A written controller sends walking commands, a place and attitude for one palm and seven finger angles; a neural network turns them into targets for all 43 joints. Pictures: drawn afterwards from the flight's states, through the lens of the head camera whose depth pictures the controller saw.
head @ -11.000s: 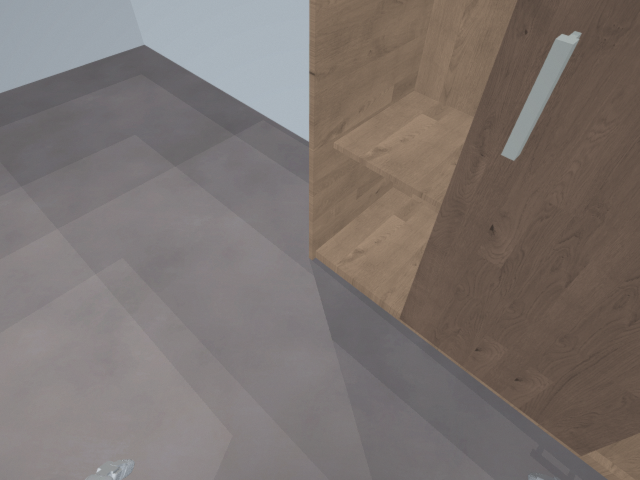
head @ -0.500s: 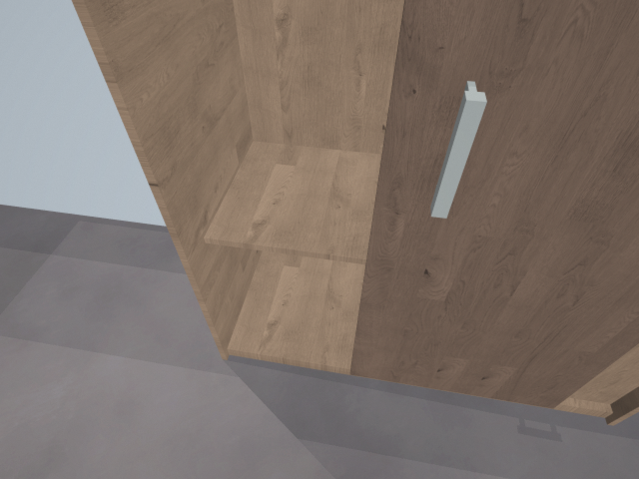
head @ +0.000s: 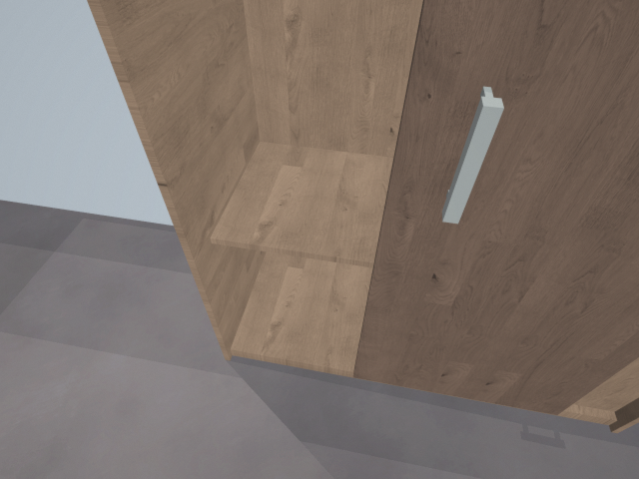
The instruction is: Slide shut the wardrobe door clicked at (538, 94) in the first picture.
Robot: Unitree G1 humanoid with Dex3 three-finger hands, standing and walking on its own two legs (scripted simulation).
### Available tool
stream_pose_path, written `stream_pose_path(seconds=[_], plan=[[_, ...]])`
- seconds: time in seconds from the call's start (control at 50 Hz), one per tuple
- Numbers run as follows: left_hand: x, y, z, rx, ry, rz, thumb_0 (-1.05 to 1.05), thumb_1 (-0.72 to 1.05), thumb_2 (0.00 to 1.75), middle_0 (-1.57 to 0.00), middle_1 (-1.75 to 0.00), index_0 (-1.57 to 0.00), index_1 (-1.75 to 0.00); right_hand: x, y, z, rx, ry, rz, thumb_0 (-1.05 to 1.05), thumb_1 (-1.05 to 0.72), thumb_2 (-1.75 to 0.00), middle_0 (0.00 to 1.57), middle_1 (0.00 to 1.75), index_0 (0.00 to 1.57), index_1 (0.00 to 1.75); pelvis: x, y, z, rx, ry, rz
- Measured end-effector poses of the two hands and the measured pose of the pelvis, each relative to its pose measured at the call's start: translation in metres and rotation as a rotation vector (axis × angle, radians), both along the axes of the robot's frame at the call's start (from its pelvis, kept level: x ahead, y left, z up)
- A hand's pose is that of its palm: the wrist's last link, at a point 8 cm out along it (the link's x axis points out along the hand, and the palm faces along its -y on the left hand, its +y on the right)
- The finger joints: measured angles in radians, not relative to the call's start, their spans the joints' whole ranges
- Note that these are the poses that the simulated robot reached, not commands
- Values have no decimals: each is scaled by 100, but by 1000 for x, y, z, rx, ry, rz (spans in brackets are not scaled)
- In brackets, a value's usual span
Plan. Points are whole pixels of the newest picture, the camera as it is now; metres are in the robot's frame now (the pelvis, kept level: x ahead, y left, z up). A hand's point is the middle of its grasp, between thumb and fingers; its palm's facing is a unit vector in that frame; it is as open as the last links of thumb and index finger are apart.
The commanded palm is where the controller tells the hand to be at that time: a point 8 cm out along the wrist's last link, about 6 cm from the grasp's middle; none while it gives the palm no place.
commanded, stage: look again from close up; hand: right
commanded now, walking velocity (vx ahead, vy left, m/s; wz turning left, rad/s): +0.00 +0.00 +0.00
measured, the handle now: (467, 159) +0.51 -0.17 +0.15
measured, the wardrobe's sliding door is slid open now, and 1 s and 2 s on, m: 0.41 0.41 0.41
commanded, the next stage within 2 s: raise the hand with hooked fingers in 0.70 s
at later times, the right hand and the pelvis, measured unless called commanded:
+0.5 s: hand out of the picture -0.01 -0.15 -0.18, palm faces +0.03 +0.98 -0.17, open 7.4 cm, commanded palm none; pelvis +0.02 +0.01 +0.00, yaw +0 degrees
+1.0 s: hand (479, 433) +0.20 -0.18 -0.03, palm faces +0.20 +0.96 -0.20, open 7.5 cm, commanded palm +0.12 -0.22 -0.04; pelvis +0.01 +0.02 -0.01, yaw -2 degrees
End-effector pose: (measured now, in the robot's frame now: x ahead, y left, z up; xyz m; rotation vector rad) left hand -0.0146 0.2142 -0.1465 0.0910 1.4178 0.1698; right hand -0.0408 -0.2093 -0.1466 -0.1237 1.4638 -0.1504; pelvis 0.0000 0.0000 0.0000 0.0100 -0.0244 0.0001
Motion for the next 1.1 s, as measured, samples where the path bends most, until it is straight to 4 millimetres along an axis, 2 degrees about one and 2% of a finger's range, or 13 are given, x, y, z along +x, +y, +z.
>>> stream_pose_path(seconds=[0.54, 0.82, 0.84, 0.86, 0.92, 1.0, 1.02, 1.06, 1.1], plan=[[25, 13, 3, 20, -14, -18, 1, 92, 90, -20, -30, -20, -30, 27, 6, 0, 1, -20, 5, 0, -91, -90, 20, 30, 20, 30, 17, 7, 1, -5, 1, 0], [36, 17, 4, 25, -19, -38, 1, 92, 90, -20, -30, -20, -30, 33, 4, 1, -2, -15, 16, 0, -91, -90, 20, 30, 20, 30, 22, 9, 2, -4, 3, -8], [40, 19, 5, 32, -51, -46, 1, 92, 90, -20, -30, -20, -30, 44, 2, 6, 1, -63, -11, 0, -91, -90, 20, 30, 20, 30, 20, 9, 1, -1, 7, -13], [47, 22, 9, 46, -115, -63, 1, 93, 90, -20, -30, -20, -30, 64, -3, 18, -26, -173, -23, 1, -92, -89, 20, 30, 20, 30, 19, 9, 0, -5, 9, -9], [74, 33, 17, 73, -322, -90, 1, 92, 90, -20, -30, -20, -30, 130, -23, 66, -145, -543, -23, 3, -94, -89, 20, 31, 20, 31, 14, 11, -4, -19, 24, -14], [119, 48, 32, 116, -581, -122, 1, 92, 90, -20, -30, -20, -30, 212, -12, 139, -147, -1030, 34, 3, -88, -87, 20, 34, 20, 34, 7, 15, -12, -11, 72, -41], [131, 51, 37, 124, -638, -127, 1, 92, 90, -20, -30, -20, -30, 226, -7, 154, -129, -1147, 50, 3, -86, -86, 20, 35, 20, 35, 6, 17, -14, -8, 86, -40], [152, 57, 45, 132, -739, -138, 1, 91, 90, -20, -30, -20, -30, 243, 4, 174, -62, -1345, 65, 2, -82, -84, 20, 38, 20, 37, 4, 21, -21, -7, 113, -28], [171, 62, 52, 138, -816, -154, 1, 91, 90, -20, -30, -20, -30, 245, 13, 178, 24, -1487, 66, 1, -77, -83, 20, 40, 21, 40, 1, 26, -31, -9, 138, -15]])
